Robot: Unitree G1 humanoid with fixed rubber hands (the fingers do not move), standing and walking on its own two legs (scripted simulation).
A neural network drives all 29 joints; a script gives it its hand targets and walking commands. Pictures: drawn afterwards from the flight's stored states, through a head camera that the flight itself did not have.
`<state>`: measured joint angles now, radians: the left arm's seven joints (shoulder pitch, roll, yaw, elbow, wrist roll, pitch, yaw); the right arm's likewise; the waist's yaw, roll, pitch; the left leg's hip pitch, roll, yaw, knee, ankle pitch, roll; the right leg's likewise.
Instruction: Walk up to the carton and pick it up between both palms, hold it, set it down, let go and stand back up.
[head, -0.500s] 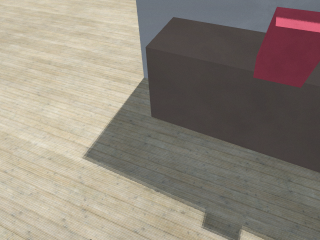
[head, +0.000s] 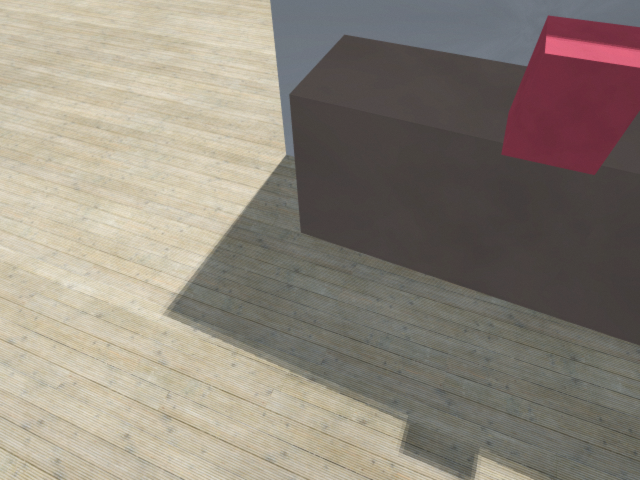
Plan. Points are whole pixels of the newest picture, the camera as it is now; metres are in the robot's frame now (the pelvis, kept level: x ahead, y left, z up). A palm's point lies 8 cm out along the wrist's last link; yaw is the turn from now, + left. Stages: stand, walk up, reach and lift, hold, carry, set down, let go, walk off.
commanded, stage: stand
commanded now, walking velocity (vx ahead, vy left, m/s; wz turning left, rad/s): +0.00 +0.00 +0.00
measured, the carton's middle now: (571, 96) +0.89 -0.54 -0.01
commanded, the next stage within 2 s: walk up in 0.12 s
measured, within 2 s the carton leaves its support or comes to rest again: neither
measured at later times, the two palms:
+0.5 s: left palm out of the picture +0.01 +0.24 -0.15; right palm out of the picture -0.02 -0.24 -0.14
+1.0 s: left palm (241, 410) +0.23 +0.15 -0.15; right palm out of the picture -0.18 -0.19 -0.09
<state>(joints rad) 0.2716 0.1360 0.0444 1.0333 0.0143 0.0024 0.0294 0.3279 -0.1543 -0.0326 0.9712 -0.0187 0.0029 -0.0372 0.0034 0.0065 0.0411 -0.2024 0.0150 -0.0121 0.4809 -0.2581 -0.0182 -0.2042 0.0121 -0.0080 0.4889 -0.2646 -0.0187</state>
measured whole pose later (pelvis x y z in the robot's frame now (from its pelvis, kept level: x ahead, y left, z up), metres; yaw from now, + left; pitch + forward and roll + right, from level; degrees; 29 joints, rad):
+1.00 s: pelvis +0.03 -0.02 +0.00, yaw -20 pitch +0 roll -4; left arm 0.12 0.24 0.05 0.89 0.01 0.07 -0.11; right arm 0.61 -0.18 -0.02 1.06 -0.03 -0.06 -0.04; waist -0.06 -0.06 0.02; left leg -0.03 0.20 0.21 0.47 -0.42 -0.08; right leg -0.64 -0.07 0.01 1.09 -0.08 0.05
